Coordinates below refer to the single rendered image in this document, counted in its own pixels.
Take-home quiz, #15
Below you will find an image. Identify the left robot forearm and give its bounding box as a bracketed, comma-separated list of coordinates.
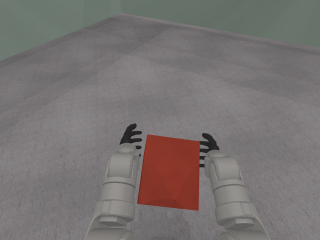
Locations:
[84, 143, 140, 240]

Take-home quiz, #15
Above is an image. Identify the carton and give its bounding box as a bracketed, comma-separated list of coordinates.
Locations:
[137, 134, 200, 211]

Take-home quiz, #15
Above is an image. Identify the right robot hand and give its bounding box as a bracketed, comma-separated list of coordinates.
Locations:
[199, 133, 219, 168]

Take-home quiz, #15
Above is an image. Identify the left robot upper arm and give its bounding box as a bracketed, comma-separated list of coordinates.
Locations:
[85, 228, 136, 240]

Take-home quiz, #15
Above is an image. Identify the right robot forearm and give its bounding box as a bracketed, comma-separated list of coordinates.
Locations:
[204, 150, 271, 240]

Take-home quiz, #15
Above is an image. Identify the right robot upper arm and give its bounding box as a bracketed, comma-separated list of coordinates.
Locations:
[218, 230, 270, 240]

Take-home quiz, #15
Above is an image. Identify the left robot hand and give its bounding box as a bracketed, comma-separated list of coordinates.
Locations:
[119, 123, 142, 156]

